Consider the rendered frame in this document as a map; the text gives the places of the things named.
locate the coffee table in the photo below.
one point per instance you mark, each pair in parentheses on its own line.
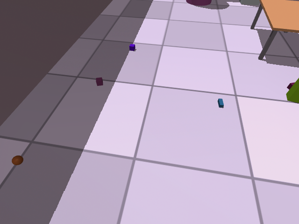
(282,15)

